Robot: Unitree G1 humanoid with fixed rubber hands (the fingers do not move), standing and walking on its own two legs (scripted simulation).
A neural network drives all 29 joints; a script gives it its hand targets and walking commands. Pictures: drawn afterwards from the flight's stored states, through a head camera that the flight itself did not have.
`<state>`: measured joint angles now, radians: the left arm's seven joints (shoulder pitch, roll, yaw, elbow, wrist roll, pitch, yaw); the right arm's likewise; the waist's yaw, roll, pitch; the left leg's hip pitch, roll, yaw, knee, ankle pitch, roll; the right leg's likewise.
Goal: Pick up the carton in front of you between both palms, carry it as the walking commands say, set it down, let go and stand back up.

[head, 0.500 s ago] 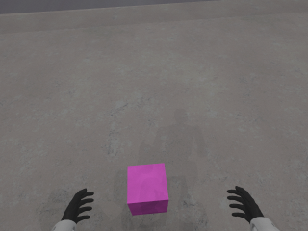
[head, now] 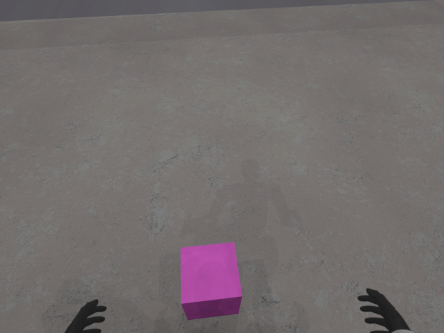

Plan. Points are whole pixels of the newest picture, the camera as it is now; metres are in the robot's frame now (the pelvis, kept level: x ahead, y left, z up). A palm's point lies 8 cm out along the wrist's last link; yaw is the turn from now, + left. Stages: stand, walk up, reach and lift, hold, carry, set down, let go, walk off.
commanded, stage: stand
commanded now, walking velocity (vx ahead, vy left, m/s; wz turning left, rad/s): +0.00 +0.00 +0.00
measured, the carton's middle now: (210, 281) +0.41 +0.06 -0.65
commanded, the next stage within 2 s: none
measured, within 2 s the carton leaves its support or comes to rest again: neither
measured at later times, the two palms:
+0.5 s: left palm out of the picture +0.09 +0.29 -0.09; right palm out of the picture +0.09 -0.30 -0.09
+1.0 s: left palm out of the picture +0.07 +0.30 -0.10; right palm out of the picture +0.07 -0.32 -0.09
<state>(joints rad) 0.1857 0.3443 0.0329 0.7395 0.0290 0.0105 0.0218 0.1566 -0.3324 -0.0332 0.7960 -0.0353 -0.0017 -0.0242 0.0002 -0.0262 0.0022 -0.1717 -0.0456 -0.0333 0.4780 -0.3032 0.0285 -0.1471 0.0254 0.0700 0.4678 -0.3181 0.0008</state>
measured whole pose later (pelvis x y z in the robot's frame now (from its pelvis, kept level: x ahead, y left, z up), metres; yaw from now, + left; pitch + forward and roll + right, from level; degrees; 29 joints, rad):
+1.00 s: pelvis -0.03 -0.01 +0.01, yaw +0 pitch -2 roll +0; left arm 0.15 0.38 0.01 0.98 0.02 -0.01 0.02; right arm 0.12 -0.38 -0.01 1.02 -0.02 -0.01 -0.01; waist 0.00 -0.01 0.02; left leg -0.11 -0.03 -0.04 0.35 -0.20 0.02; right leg -0.09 0.03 0.07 0.34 -0.21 -0.01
